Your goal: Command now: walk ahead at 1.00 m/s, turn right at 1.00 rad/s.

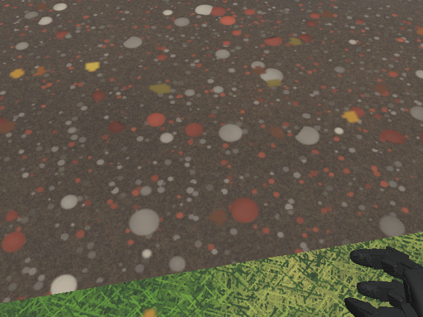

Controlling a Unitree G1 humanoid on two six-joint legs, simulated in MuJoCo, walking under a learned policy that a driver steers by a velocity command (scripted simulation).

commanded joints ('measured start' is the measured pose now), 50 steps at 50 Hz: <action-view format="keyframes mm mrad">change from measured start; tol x64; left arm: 1 -171 179 39 -90 9 -28 -1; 50 -76 53 25 -173 -43 131 57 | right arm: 1 505 -249 -108 66 -4 -16 -47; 50 51 -84 -83 30 3 7 -34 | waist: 1 -355 9 -272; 50 -85 99 -122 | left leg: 1 842 15 -3 30 -226 42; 3 1037 426 -888 -287 -719 177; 21 575 191 215 -93 1003 129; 24 -58 -78 72 905 -421 98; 32 -20 39 19 537 -283 -3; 42 626 -79 5 -149 400 57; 44 1042 455 -431 104 1315 299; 50 310 208 -114 -294 -120 246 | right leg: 1 -422 -103 43 550 833 17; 2 -675 -10 -65 898 23 28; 13 -891 -197 -194 631 288 83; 22 -15 -84 -384 187 269 -36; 24 365 -541 441 0 -223 -107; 34 -325 -281 -76 -118 989 -110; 42 -410 -109 -22 350 700 145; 44 -647 14 -62 1007 -426 214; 50 -682 -259 -254 918 21 241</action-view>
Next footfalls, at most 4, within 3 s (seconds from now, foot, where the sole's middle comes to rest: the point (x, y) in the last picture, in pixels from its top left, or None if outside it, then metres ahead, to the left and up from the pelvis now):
0.02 left None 0.21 0.17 -0.76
0.44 right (290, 281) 0.57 -0.13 -0.76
0.86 left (285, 176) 0.98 -0.10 -0.75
1.32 right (340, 222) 0.81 -0.29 -0.76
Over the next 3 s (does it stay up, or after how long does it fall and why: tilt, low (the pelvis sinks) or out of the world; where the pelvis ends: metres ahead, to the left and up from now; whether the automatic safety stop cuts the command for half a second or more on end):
stays up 0.94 -0.58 0.01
